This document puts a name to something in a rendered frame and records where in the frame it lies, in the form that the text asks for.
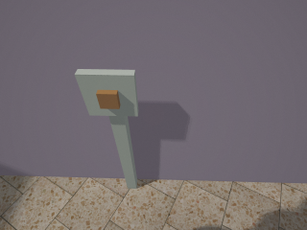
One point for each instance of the button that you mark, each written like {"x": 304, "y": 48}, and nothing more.
{"x": 108, "y": 99}

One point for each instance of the panel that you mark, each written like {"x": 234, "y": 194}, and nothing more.
{"x": 92, "y": 80}

